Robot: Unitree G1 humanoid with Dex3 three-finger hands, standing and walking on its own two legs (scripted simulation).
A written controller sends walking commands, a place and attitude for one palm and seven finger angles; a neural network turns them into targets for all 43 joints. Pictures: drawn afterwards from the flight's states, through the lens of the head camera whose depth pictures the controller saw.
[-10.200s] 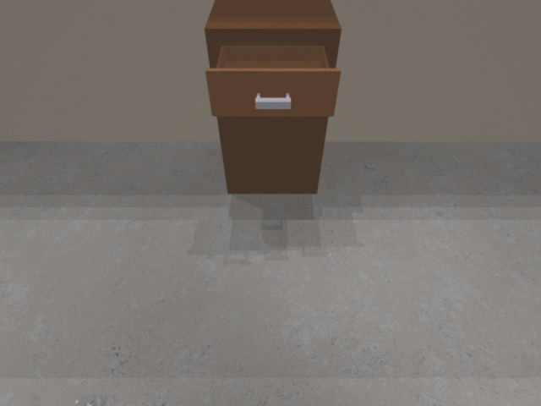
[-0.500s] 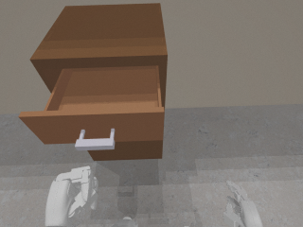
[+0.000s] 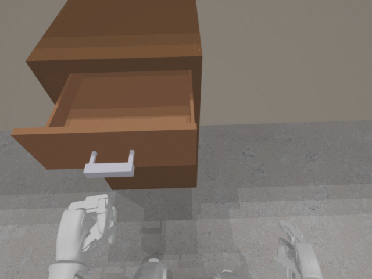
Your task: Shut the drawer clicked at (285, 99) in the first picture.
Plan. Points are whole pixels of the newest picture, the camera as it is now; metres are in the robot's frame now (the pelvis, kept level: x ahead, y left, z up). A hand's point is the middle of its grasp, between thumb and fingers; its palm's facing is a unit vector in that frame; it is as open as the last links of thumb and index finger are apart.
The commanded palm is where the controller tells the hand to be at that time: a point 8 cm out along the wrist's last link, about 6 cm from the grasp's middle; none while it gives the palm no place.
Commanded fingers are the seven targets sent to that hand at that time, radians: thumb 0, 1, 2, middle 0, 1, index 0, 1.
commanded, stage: bring the fist close to the handle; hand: left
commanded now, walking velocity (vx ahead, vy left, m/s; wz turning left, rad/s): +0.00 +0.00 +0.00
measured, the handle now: (111, 162) +0.38 +0.21 +0.00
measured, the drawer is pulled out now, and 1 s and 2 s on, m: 0.21 0.21 0.14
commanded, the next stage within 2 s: push the drawer shut in 1.04 s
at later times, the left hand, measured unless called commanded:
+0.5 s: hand (122, 208) +0.26 +0.15 +0.01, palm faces +0.03 -1.00 -0.03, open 3.3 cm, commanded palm +0.24 +0.21 +0.01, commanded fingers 0.00 0.90 0.90 -1.40 -1.60 -1.40 -1.60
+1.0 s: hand (125, 205) +0.27 +0.15 -0.01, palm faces +0.04 -1.00 -0.03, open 3.3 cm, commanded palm +0.25 +0.20 +0.00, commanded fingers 0.00 0.90 0.90 -1.40 -1.60 -1.40 -1.60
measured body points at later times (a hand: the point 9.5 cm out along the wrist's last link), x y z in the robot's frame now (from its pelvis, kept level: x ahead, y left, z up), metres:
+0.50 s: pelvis -0.01 +0.02 -0.03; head +0.08 +0.01 +0.42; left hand +0.25 +0.21 +0.01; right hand +0.16 -0.22 -0.12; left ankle +0.03 +0.13 -0.66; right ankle -0.01 -0.07 -0.66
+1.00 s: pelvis -0.01 +0.02 -0.03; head +0.08 +0.02 +0.41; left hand +0.27 +0.21 +0.00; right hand +0.15 -0.21 -0.14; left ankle +0.03 +0.13 -0.66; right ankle -0.01 -0.07 -0.66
